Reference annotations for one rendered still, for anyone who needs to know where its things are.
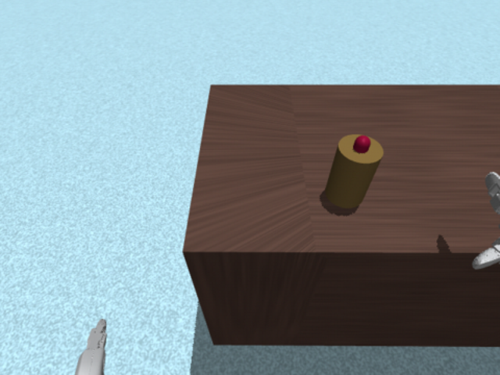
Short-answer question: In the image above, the bottle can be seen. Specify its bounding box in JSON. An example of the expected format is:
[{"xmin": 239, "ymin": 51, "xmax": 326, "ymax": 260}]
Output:
[{"xmin": 325, "ymin": 134, "xmax": 384, "ymax": 209}]

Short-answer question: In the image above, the right robot hand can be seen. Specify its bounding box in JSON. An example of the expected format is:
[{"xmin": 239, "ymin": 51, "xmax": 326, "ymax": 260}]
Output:
[{"xmin": 472, "ymin": 172, "xmax": 500, "ymax": 270}]

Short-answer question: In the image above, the left robot hand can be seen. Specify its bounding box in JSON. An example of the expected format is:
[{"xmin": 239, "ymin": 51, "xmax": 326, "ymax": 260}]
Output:
[{"xmin": 75, "ymin": 319, "xmax": 107, "ymax": 375}]

